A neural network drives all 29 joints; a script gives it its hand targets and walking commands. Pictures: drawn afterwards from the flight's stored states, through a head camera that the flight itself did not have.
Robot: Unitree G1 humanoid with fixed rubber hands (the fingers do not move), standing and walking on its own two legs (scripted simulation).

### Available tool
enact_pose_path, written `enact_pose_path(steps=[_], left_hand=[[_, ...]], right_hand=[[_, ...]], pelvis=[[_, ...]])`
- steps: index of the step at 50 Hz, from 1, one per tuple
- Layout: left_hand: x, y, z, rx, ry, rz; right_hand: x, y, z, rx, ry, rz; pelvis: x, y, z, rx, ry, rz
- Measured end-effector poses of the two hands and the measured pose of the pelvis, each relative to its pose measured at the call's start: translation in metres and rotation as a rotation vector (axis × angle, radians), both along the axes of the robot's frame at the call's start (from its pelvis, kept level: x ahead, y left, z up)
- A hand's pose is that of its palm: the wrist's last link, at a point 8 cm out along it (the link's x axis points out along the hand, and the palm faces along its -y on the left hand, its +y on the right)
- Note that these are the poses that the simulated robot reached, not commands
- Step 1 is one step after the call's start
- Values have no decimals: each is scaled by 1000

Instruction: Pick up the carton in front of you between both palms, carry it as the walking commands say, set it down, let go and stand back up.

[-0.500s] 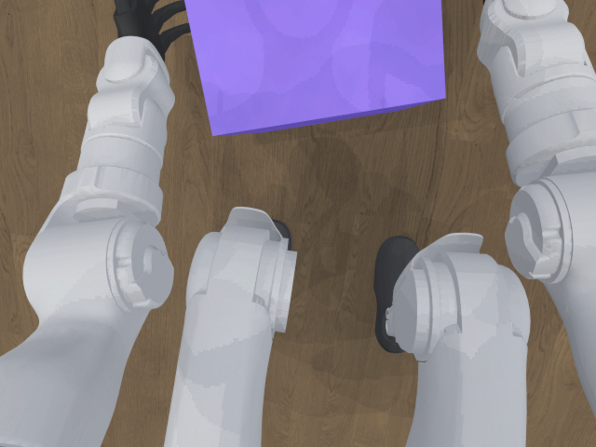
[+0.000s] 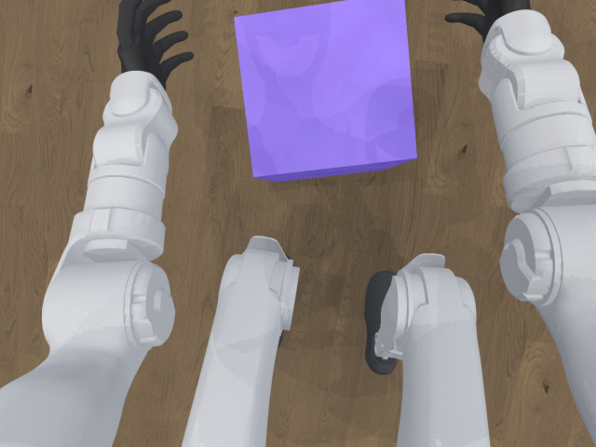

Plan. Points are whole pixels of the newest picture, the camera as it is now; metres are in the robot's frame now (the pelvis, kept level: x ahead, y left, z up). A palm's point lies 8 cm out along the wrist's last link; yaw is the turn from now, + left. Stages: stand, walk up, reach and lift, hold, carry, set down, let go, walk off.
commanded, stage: set down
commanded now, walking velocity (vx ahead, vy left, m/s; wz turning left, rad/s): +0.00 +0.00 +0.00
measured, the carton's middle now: (324, 110) +0.52 +0.04 -0.31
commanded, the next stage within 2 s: let go in 0.66 s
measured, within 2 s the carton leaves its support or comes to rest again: neither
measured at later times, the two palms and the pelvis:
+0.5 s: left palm (29, 0) +0.50 +0.24 +0.03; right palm out of the picture +0.58 -0.15 +0.03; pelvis +0.02 -0.01 +0.13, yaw -1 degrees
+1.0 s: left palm out of the picture +0.43 +0.24 +0.15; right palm out of the picture +0.47 -0.18 +0.14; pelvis +0.06 +0.00 +0.26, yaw -2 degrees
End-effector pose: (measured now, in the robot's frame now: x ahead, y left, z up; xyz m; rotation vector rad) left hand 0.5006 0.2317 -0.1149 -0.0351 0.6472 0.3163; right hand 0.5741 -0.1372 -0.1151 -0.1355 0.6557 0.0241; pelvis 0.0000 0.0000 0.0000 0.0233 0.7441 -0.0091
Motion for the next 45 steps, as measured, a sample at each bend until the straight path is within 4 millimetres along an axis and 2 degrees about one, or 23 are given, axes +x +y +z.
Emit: enact_pose_path(steps=[14, 29, 36, 40, 45], left_hand=[[1, 3, 76, 13, -13, -3], [-2, 6, 173, 5, -21, -14], [-3, 5, 208, 13, -16, -30], [-10, 3, 222, 32, 4, -79], [-35, 1, 238, 66, 67, -179]], right_hand=[[1, -14, 72, 3, -18, 7], [1, -17, 169, 5, -12, 22], [-2, -19, 206, -1, -6, 16], [-15, -23, 220, -25, 0, -7], [-55, -33, 235, -69, 29, -60]], pelvis=[[8, -2, 65, 1, 74, -12], [25, -7, 149, -1, 80, -9], [32, -6, 186, -5, 69, -11], [38, -5, 205, -11, 57, -12], [50, -1, 231, -20, 6, -15]])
